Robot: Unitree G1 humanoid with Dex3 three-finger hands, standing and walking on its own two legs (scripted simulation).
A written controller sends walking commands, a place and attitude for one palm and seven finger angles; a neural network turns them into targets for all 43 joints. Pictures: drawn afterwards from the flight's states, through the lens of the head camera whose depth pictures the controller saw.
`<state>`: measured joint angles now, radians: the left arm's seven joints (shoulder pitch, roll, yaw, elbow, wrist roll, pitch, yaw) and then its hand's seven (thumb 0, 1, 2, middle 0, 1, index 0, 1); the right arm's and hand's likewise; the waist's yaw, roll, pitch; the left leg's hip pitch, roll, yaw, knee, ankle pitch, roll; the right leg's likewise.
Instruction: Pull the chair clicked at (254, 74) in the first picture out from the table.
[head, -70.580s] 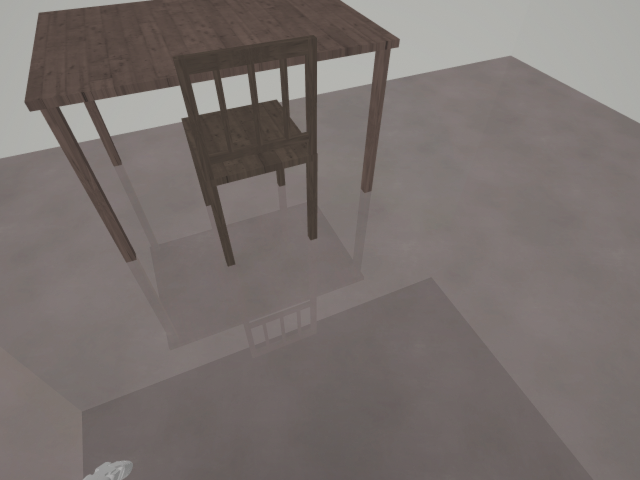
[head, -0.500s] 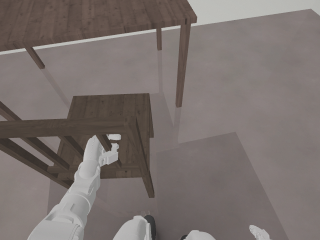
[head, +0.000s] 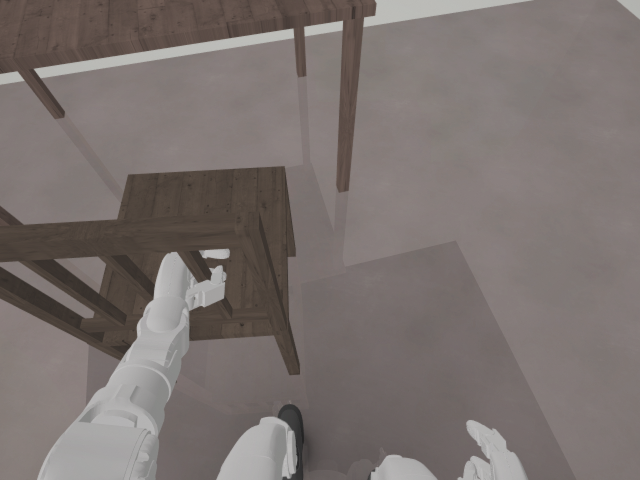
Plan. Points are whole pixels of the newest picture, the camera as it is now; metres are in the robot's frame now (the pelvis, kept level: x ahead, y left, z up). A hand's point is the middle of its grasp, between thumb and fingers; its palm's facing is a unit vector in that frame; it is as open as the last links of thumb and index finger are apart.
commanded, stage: step backward, pulling the chair out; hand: left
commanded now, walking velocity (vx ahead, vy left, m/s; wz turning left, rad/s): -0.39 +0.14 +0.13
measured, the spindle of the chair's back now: (146, 289) +0.37 +0.29 -0.10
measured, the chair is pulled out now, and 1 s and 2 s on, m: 0.41 0.54 0.64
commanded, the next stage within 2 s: stop walking, hand still on the chair in 1.16 s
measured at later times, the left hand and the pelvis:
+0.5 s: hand (222, 312) +0.32 +0.15 -0.06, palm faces +0.04 -0.97 -0.23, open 5.0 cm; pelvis -0.04 -0.01 +0.01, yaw +2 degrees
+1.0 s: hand (218, 384) +0.23 +0.14 -0.05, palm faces +0.07 -0.98 -0.19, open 5.1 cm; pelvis -0.12 -0.02 +0.01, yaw +3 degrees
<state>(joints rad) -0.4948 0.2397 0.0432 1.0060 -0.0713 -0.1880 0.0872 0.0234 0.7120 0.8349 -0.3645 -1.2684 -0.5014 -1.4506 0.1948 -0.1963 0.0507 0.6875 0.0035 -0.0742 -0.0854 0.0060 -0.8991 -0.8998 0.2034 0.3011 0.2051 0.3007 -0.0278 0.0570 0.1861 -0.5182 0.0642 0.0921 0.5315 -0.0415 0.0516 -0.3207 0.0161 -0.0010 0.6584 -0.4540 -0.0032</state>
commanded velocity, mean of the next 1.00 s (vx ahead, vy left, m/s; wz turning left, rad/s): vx -0.36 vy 0.00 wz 0.07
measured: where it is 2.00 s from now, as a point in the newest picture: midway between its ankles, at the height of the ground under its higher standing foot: outside the picture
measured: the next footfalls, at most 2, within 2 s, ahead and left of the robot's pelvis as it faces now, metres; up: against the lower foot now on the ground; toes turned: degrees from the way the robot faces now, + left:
left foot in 0.26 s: +0.02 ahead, +0.12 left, +0.00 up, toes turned +2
left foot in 0.78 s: -0.06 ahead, +0.12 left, +0.00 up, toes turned +4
